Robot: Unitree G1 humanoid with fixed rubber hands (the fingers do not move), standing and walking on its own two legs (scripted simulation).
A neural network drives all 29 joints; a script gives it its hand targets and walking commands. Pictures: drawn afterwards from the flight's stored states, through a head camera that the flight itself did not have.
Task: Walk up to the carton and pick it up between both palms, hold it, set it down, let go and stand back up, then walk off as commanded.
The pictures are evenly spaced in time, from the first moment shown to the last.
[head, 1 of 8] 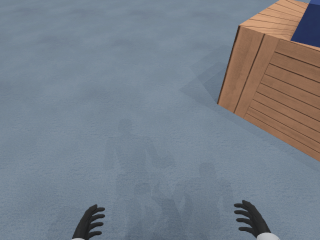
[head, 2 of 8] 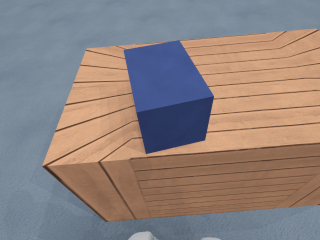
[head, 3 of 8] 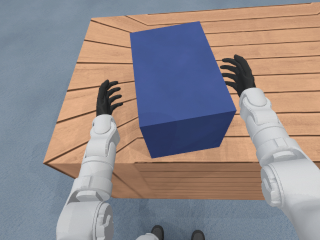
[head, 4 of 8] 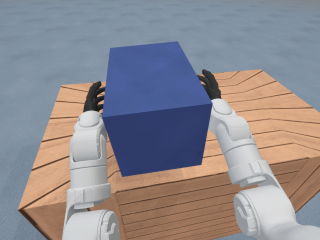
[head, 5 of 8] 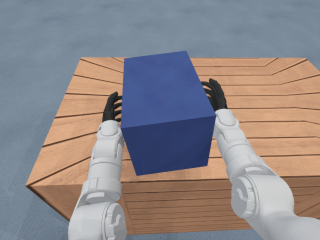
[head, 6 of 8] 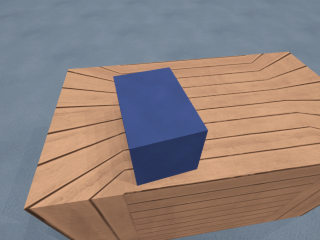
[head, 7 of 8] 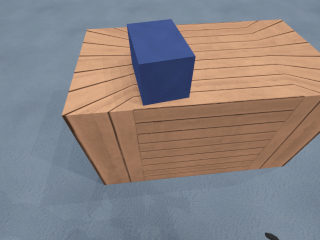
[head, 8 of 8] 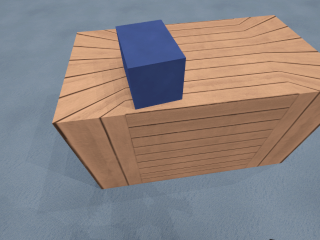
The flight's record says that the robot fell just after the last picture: no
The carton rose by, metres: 0.17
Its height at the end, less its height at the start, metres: +0.00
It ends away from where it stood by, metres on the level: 0.01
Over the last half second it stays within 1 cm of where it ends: yes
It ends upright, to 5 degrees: yes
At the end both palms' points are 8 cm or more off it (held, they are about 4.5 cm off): yes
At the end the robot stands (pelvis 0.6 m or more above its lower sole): yes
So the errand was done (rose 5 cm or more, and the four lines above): yes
